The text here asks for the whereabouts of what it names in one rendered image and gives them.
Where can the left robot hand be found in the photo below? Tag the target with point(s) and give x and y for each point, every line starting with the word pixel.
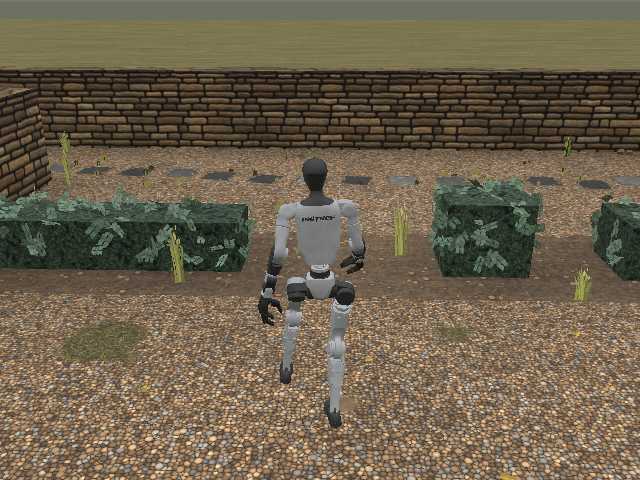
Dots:
pixel 263 309

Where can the right robot forearm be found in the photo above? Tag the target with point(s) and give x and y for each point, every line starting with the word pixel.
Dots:
pixel 358 256

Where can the right robot shin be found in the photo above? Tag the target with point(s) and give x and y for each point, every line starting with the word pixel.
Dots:
pixel 336 370

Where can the robot left upper arm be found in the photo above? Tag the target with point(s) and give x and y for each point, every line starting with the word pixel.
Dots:
pixel 285 214

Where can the left robot forearm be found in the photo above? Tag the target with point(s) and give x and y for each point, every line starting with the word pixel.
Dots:
pixel 272 275

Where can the left robot thigh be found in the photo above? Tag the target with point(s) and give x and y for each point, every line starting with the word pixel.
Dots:
pixel 296 290

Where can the robot right upper arm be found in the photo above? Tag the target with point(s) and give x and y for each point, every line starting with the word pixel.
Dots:
pixel 348 210

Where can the right robot hand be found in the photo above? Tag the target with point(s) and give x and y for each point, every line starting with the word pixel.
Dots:
pixel 349 261

